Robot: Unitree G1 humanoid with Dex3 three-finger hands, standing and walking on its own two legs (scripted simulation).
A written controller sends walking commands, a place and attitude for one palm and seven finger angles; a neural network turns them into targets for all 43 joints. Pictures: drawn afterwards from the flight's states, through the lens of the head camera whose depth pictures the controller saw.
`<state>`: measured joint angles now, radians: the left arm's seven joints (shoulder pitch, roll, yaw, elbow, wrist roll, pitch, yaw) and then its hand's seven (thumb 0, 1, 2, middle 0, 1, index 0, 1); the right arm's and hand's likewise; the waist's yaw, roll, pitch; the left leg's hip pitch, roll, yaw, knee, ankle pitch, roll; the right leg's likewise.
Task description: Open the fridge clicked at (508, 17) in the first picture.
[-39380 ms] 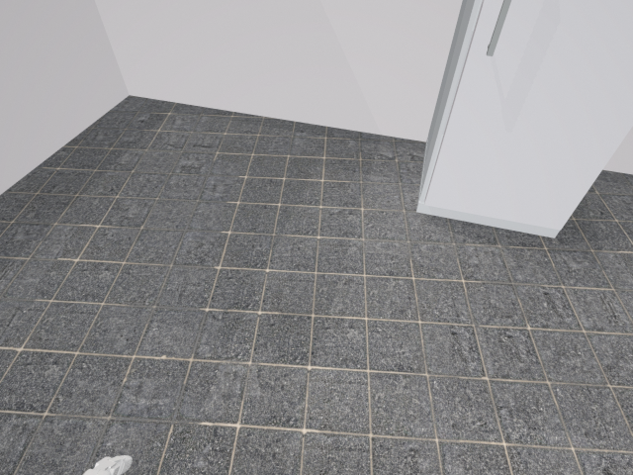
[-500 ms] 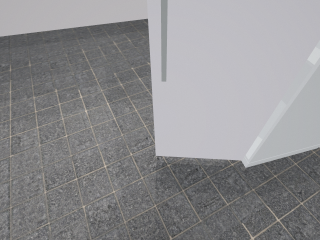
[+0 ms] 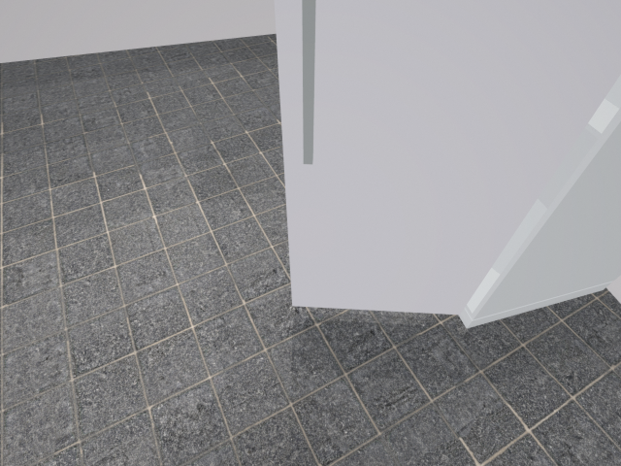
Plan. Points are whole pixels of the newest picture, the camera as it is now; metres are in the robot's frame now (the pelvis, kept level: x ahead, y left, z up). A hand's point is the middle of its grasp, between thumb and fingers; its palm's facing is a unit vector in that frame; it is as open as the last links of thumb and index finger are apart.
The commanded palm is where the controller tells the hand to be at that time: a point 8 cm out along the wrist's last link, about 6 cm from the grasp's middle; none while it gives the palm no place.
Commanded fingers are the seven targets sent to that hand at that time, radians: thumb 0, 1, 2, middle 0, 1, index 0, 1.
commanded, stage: look to check the result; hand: left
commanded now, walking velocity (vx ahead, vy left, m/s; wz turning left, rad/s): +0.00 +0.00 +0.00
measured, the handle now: (309, 61) +0.66 +0.04 +0.19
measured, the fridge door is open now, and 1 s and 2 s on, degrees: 71 71 71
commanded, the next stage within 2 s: stand and wait in 0.44 s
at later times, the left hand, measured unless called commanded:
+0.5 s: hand out of the picture +0.03 +0.17 -0.18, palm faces +0.00 -0.98 -0.19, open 7.4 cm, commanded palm none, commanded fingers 0.00 0.90 0.90 -0.20 -0.30 -0.20 -0.30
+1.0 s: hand out of the picture +0.04 +0.17 -0.17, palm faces +0.00 -0.98 -0.20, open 7.4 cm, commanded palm none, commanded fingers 0.00 0.90 0.90 -0.20 -0.30 -0.20 -0.30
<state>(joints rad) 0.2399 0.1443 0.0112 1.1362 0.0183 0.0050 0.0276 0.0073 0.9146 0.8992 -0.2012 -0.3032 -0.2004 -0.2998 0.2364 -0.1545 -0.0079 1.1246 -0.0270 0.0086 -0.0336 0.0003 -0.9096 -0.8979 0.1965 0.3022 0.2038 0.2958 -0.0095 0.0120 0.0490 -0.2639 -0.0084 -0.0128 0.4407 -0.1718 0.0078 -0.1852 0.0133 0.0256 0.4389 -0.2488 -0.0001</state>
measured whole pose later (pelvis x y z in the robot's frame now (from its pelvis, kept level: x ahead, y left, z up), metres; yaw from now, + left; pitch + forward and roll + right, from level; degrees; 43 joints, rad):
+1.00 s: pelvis +0.03 +0.00 +0.00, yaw -1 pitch -1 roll +0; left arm 0.24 0.16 0.01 1.14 0.01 0.00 0.03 0.00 0.91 0.90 -0.20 -0.30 -0.20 -0.30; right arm 0.21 -0.16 0.00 1.14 -0.02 0.00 -0.04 0.00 -0.91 -0.90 0.20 0.30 0.20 0.30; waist 0.00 0.00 0.05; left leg -0.19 0.00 0.00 0.41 -0.20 0.00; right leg -0.11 0.02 0.04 0.39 -0.27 0.00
